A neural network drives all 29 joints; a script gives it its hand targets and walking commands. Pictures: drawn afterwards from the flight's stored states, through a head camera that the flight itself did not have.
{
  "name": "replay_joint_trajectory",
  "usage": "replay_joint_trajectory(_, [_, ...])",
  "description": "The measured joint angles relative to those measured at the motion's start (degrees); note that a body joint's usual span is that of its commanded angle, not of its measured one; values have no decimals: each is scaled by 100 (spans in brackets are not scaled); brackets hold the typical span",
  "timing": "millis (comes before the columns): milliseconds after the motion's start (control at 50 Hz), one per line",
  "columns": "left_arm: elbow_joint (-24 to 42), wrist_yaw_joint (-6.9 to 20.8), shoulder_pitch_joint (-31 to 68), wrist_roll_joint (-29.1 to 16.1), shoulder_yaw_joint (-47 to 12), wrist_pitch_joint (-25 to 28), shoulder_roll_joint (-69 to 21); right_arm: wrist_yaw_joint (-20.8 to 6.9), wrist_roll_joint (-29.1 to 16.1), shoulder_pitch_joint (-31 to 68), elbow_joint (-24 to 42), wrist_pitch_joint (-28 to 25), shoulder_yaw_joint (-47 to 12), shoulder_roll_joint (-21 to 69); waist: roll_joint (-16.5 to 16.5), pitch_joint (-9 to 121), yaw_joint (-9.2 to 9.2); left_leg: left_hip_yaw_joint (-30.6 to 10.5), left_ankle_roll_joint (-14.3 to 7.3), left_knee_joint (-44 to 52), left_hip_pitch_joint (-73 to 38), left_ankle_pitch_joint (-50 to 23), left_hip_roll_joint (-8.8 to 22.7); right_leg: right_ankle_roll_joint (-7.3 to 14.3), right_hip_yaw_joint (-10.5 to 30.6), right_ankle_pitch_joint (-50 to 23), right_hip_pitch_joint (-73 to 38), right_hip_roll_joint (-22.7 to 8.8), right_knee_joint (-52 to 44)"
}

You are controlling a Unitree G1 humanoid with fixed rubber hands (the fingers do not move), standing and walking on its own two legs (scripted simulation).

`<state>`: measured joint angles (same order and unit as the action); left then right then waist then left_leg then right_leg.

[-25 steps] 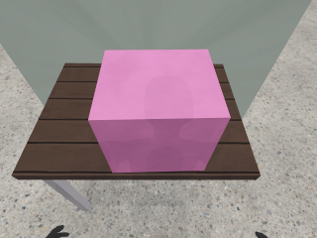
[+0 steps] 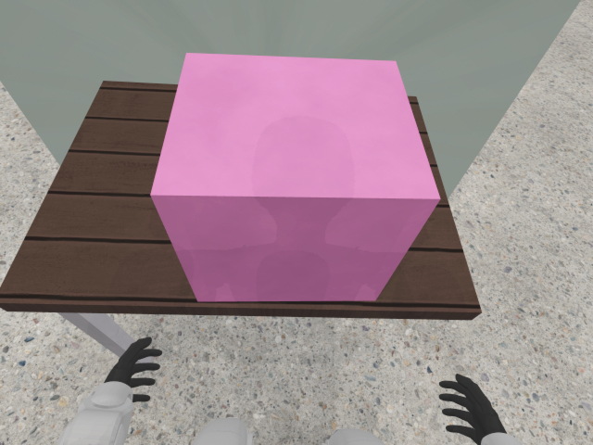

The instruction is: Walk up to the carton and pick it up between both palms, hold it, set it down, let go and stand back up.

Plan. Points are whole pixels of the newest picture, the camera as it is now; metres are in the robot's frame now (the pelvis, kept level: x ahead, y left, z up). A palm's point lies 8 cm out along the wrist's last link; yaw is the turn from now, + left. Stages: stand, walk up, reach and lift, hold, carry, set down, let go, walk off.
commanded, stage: reach and lift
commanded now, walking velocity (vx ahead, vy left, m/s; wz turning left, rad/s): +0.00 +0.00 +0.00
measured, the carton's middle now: (290, 189) +0.46 +0.03 +0.03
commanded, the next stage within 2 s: none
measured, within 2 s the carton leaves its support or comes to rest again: neither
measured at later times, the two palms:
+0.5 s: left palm (85, 417) +0.15 +0.26 -0.05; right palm (480, 429) +0.15 -0.24 -0.06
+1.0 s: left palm (88, 403) +0.16 +0.25 -0.03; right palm (482, 418) +0.16 -0.23 -0.03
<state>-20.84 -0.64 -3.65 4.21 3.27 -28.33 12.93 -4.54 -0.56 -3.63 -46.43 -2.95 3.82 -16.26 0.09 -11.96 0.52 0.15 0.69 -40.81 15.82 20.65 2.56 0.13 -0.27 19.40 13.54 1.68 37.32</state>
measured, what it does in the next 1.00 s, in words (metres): stands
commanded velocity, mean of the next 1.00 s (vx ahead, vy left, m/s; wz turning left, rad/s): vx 0.00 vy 0.00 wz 0.00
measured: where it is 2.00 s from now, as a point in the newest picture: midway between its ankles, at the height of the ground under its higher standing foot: outside the picture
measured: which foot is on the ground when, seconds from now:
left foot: down 0.00-1.00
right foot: down 0.00-1.00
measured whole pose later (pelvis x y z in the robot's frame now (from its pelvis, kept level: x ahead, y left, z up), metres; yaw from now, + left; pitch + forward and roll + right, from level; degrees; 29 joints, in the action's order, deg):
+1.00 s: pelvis +0.02 +0.01 +0.02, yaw -1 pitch -4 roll -1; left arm -24.4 -3.7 -18.2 -7.9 1.3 6.4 13.3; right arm -3.8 -10.1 -15.6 -34.8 -15.5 1.0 -12.7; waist 0.4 -3.2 1.8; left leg 2.3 -0.1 -23.4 5.9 13.0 1.1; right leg -0.6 1.1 12.1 4.6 0.1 21.1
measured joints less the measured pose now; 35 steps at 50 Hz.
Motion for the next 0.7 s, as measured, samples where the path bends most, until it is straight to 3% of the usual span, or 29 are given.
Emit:
replay_joint_trajectory(220, [81,-166,-730,-290,266,356,243,13,-57,-606,395,-40,-32,67,214,265,78,-8,70,664,-377,-286,-40,63,-36,-166,-301,-44,-471])
replay_joint_trajectory(460, [-92,-76,-990,-830,182,1349,370,244,-91,-901,909,-407,-118,507,114,526,132,31,64,1366,-655,-666,-100,60,-19,-455,-496,-105,-1001])
replay_joint_trajectory(700, [-432,-165,-1112,-1061,42,2374,56,259,-285,-1058,1115,-674,-181,594,8,700,135,196,-11,1921,-958,-929,-136,-3,124,-747,-730,-141,-1519])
